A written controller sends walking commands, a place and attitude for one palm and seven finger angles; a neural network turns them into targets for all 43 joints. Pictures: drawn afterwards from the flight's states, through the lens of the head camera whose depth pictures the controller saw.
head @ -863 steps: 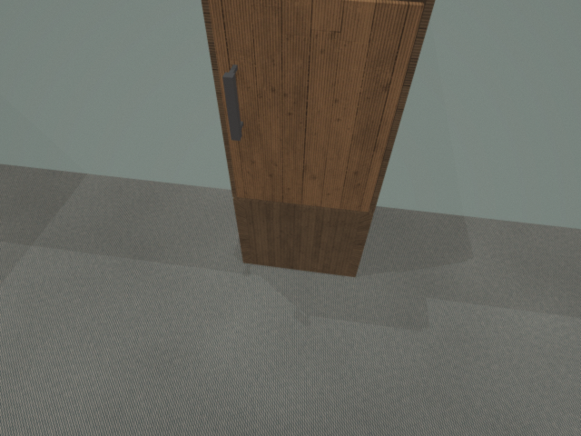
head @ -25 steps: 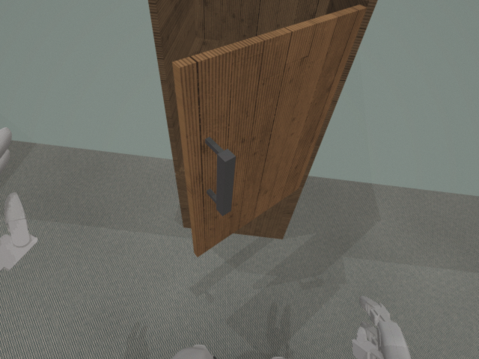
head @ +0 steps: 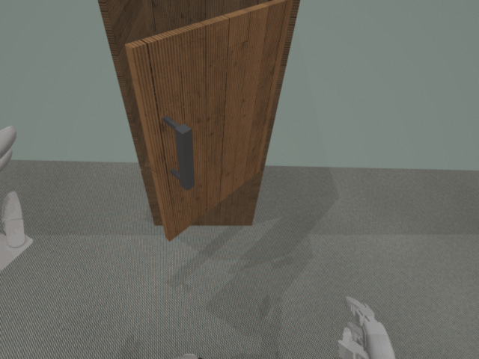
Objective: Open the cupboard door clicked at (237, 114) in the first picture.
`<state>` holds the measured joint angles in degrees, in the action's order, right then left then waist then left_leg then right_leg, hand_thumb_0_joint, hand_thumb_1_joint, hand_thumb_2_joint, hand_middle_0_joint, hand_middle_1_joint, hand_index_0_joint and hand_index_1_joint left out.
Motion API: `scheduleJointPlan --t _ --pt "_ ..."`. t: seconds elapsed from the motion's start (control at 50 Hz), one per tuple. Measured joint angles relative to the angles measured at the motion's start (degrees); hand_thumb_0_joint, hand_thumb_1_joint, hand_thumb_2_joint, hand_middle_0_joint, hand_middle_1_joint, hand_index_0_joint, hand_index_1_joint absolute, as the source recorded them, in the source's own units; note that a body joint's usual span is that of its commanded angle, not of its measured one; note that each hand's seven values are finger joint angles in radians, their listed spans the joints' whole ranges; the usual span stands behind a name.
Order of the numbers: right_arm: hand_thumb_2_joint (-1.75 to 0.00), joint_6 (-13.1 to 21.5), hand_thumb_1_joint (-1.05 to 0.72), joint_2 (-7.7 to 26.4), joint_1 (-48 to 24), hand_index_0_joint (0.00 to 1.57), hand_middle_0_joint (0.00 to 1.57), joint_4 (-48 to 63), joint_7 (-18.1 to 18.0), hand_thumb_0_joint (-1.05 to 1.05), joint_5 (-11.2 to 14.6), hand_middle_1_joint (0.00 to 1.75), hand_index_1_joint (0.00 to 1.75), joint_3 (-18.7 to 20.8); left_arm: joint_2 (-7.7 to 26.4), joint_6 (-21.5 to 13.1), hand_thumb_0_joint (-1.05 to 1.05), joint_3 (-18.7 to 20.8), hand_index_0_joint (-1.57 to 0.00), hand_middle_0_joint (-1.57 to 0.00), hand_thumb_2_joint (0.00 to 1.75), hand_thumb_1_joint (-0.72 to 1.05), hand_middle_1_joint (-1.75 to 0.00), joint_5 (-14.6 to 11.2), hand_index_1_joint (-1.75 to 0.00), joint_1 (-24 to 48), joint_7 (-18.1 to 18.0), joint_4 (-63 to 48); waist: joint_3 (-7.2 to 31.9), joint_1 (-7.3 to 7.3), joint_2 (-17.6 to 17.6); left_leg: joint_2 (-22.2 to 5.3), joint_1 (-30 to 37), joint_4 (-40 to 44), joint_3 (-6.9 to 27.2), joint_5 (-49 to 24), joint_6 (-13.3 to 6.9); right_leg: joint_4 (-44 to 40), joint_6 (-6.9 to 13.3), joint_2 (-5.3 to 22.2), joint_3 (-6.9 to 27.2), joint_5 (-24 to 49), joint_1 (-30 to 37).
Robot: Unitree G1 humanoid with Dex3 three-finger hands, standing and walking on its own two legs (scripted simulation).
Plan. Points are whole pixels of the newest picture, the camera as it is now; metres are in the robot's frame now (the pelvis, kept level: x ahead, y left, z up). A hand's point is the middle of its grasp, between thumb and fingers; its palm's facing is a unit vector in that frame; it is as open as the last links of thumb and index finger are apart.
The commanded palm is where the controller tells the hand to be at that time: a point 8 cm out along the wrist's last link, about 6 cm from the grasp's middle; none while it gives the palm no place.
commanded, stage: stop stepping back and stand still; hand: left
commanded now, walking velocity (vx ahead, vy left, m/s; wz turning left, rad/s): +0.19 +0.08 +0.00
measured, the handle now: (178, 154) +0.50 +0.16 +0.03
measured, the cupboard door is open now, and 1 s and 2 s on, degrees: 44 44 44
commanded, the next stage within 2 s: let the arm hang, fingers relaxed in 0.68 s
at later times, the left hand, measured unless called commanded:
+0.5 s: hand out of the picture +0.13 +0.25 +0.18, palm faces +0.39 -0.78 -0.48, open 7.4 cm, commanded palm +0.06 +0.29 +0.19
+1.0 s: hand out of the picture +0.06 +0.21 -0.12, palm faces +0.01 -0.95 -0.31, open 7.4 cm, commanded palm none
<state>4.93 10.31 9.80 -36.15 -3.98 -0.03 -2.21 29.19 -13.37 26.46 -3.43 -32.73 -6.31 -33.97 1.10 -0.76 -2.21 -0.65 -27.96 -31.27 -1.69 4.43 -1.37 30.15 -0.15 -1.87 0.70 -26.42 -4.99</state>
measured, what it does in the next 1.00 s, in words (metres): steps on the spot: left foot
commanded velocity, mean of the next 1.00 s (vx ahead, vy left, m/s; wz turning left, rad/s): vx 0.01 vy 0.00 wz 0.00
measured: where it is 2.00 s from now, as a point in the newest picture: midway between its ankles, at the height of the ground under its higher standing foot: outside the picture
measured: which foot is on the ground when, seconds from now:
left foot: down 0.00-0.14, up 0.16-0.24, down 0.26-1.00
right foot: down 0.00-1.00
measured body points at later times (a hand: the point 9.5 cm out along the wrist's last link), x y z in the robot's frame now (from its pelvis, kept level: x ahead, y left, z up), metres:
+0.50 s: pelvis -0.07 -0.01 +0.01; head -0.07 +0.00 +0.46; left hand +0.10 +0.29 +0.21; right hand +0.10 -0.23 -0.06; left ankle +0.03 +0.10 -0.72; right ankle -0.12 -0.12 -0.72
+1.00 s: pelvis -0.09 -0.01 +0.00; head -0.10 -0.01 +0.45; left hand +0.05 +0.26 -0.09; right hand +0.03 -0.28 -0.12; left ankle +0.01 +0.10 -0.72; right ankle -0.12 -0.12 -0.72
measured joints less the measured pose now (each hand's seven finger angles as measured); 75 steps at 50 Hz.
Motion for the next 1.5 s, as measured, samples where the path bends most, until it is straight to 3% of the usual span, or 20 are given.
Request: scheduleJointPlan --t 0.06,0.1,0.14,0.22,0.26,0.3,0.36,0.5,0.58,0.66,0.78,0.82,0.86,0.9,0.96,1.04,1.1,1.24,1.36,1.5 --pt "-0.90 0.1 -0.90 1.2 1.9 0.21 0.21 -0.1 -0.8 0.01 0.1 0.30 0.30 0.9 -0.1 1.1 0.01 0.6 -0.21 -0.22 0.90 0.89 -0.30 -0.4 -0.30 0.6 -0.4 3.6 0.3 -1.30 -0.4 0.9 0.8 1.6 -0.2 -0.7 -0.9 1.2 0.3 1.0 -0.8 -0.4 -0.9" --pt "-0.90 0.5 -0.90 2.0 3.0 0.20 0.21 0.1 -1.0 0.01 -0.3 0.30 0.30 1.5 -0.8 1.9 0.01 0.7 -0.21 -0.22 0.90 0.89 -0.30 -0.5 -0.30 0.5 -0.6 5.4 0.2 -2.49 0.7 1.0 1.1 3.9 0.8 -2.1 -0.2 0.0 0.9 0.6 -1.9 0.9 -0.9" --pt "-0.90 0.6 -0.90 2.6 4.2 0.20 0.20 0.2 -0.7 0.01 -0.2 0.30 0.30 2.0 -1.4 2.2 0.01 0.8 -0.21 -0.22 0.90 0.89 -0.30 -0.5 -0.30 -1.0 -0.9 5.5 0.1 -3.06 1.4 1.0 0.3 3.2 1.9 1.7 0.9 -1.6 1.5 0.3 -2.9 2.6 -0.7" --pt "-0.90 1.0 -0.90 3.5 7.4 0.20 0.20 -2.0 -0.5 0.01 -0.1 0.30 0.30 2.7 -3.0 1.5 0.01 -0.2 -0.21 -0.22 0.90 0.89 -0.30 0.4 -0.30 -5.1 -1.4 2.9 1.5 -0.01 0.6 1.0 -0.3 -10.6 2.4 9.0 1.8 -1.9 1.4 0.3 -1.1 3.5 -0.7" --pt "-0.90 1.8 -0.90 4.1 8.9 0.20 0.20 -2.9 -1.0 0.01 0.1 0.30 0.30 2.9 -4.4 0.8 0.01 -1.4 -0.21 -0.22 0.90 0.89 -0.30 1.3 -0.30 -3.5 -1.8 3.5 1.9 0.76 1.1 0.0 4.0 -6.7 2.0 6.6 1.4 -1.2 1.0 0.1 -1.4 3.1 -0.5" --pt "-0.90 2.7 -0.90 4.2 8.6 0.20 0.20 -4.2 -1.8 0.01 0.3 0.30 0.30 3.3 -5.6 0.5 0.01 -2.4 -0.21 -0.22 0.90 0.89 -0.30 1.8 -0.30 0.8 -2.0 5.8 1.2 0.70 1.4 0.6 6.2 -3.1 2.6 8.7 0.7 0.8 0.5 0.5 -2.4 2.0 -1.1" --pt "-0.90 3.3 -0.90 2.8 5.8 0.20 0.20 -4.3 -2.0 0.01 0.3 0.30 0.30 2.7 -6.5 1.2 0.01 -2.2 -0.21 -0.21 0.90 0.89 -0.30 1.8 -0.30 5.1 -2.3 9.4 -0.7 0.75 0.9 1.3 6.7 -1.3 1.7 5.9 0.1 1.8 0.5 1.4 -1.6 3.0 -1.9" --pt "-0.90 4.8 -0.90 -1.2 2.6 0.20 0.20 0.3 -0.4 0.01 -0.5 0.30 0.30 0.1 -5.0 1.2 0.02 -2.2 -0.21 -0.21 0.90 0.89 -0.30 1.4 -0.30 0.4 -1.2 6.5 -1.1 -1.40 2.6 0.0 6.3 3.6 2.6 2.5 1.2 -2.8 1.3 -0.1 -2.1 7.3 -2.6" --pt "-0.90 3.8 -0.90 -0.5 3.1 0.21 0.21 -0.1 -0.3 0.01 -0.5 0.30 0.30 0.1 -5.2 0.6 0.01 -3.0 -0.21 -0.22 0.90 0.89 -0.30 1.3 -0.30 -3.0 -1.0 4.8 0.2 0.61 4.4 -0.5 5.7 -1.1 3.8 6.4 1.7 -3.6 1.6 -1.5 -1.9 8.1 -2.5" --pt "-0.90 3.0 -0.90 0.7 3.3 0.21 0.21 -2.7 -1.3 0.01 -0.1 0.30 0.30 0.7 -6.6 1.1 0.01 -3.6 -0.21 -0.22 0.90 0.89 -0.30 1.4 -0.30 1.3 -1.1 9.6 0.0 2.08 4.0 0.6 8.1 0.5 3.9 4.2 0.6 -2.7 0.9 -0.7 -2.0 7.3 -1.4" --pt "-0.90 4.1 -0.90 0.6 2.9 0.21 0.21 -1.4 -1.7 0.01 -0.3 0.30 0.30 0.3 -8.3 3.2 0.02 -3.5 -0.21 -0.21 0.90 0.89 -0.30 2.3 -0.30 5.2 -2.0 12.3 -1.2 1.53 2.3 1.8 10.1 7.2 3.2 0.6 0.6 -3.6 0.8 0.8 -1.5 8.6 -2.3" --pt "-0.90 4.9 -0.90 2.4 1.8 0.20 0.21 -4.0 0.7 0.01 -0.3 0.30 0.30 1.0 -7.5 2.4 0.01 -7.2 -0.20 -0.21 0.90 0.89 -0.30 4.0 -0.30 8.9 0.5 19.8 -0.4 1.60 4.1 1.5 7.2 5.6 4.2 0.2 0.6 -3.1 1.1 0.3 -2.6 8.9 -4.3" --pt "-0.90 2.2 -0.90 4.8 -0.5 0.21 0.21 -8.4 2.6 0.01 -0.3 0.30 0.30 1.5 -7.1 5.9 0.01 -13.0 -0.20 -0.20 0.90 0.90 -0.30 5.0 -0.30 14.2 3.5 33.0 0.3 2.04 6.3 1.3 4.9 2.2 4.7 1.3 0.7 -0.9 1.2 -0.1 -3.1 8.1 -5.9" --pt "-0.90 -0.9 -0.90 6.2 -1.9 0.21 0.21 -11.8 3.6 0.01 -0.6 0.30 0.30 2.0 -8.0 10.1 0.00 -18.0 -0.19 -0.20 0.90 0.90 -0.29 5.6 -0.30 18.1 5.3 46.8 0.6 1.35 7.3 1.3 3.5 -1.3 5.0 3.0 0.7 2.0 1.3 -0.3 -3.5 6.6 -6.8" --pt "-0.90 -4.1 -0.90 6.9 -1.7 0.21 0.21 -14.8 4.1 0.01 -1.2 0.30 0.30 2.6 -10.9 14.6 0.01 -22.8 -0.19 -0.20 0.90 0.90 -0.29 5.7 -0.30 20.6 6.2 64.3 -0.3 -0.58 6.1 1.6 3.4 -5.0 5.1 5.3 0.8 5.6 1.5 0.0 -3.6 4.1 -6.7" --pt "-0.90 -5.9 -0.90 6.6 0.7 0.20 0.20 -17.9 3.9 0.01 -1.9 0.30 0.30 2.4 -15.6 17.1 0.01 -26.4 -0.19 -0.20 0.90 0.91 -0.29 5.1 -0.30 20.4 6.4 80.5 -2.8 -2.13 2.6 1.8 5.3 -4.2 4.8 5.5 0.7 5.6 1.2 0.3 -3.3 3.7 -5.3" --pt "-0.90 -6.6 -0.90 5.8 3.0 0.20 0.20 -21.0 3.5 0.01 -1.8 0.30 0.30 2.1 -18.1 16.7 0.01 -27.0 -0.20 -0.21 0.90 0.92 -0.29 4.8 -0.30 18.8 6.5 87.9 -4.5 -1.55 0.7 1.7 6.5 -0.5 5.0 3.5 0.8 2.3 1.5 0.2 -3.5 5.6 -4.3" --pt "-0.90 -7.4 -0.90 3.3 6.3 0.20 0.20 -27.3 2.6 0.01 -1.2 0.30 0.30 2.5 -17.4 15.1 0.01 -25.7 -0.20 -0.21 0.90 0.94 -0.30 4.2 -0.30 12.8 6.3 98.1 -6.4 0.54 1.0 1.1 8.3 4.3 6.0 1.1 1.5 -3.8 2.1 -0.5 -4.2 8.6 -1.8" --pt "-0.90 -7.2 -0.90 1.8 5.3 0.20 0.20 -28.7 2.4 0.01 -0.9 0.30 0.30 2.7 -15.8 14.9 0.01 -25.1 -0.20 -0.21 0.90 0.92 -0.29 4.1 -0.30 11.0 5.7 102.0 -6.7 0.89 3.1 1.0 9.6 5.0 5.9 1.2 1.5 -5.1 2.2 -0.6 -4.1 8.8 -0.3" --pt "-0.90 -6.7 -0.90 1.5 1.8 0.20 0.20 -28.7 2.7 0.00 -0.9 0.30 0.30 2.9 -14.9 14.1 0.01 -25.0 -0.20 -0.20 0.90 0.91 -0.29 4.1 -0.30 13.8 5.3 101.5 -5.7 0.84 4.4 1.3 10.8 5.2 5.3 1.8 1.4 -4.8 2.2 -0.2 -3.6 8.1 0.5"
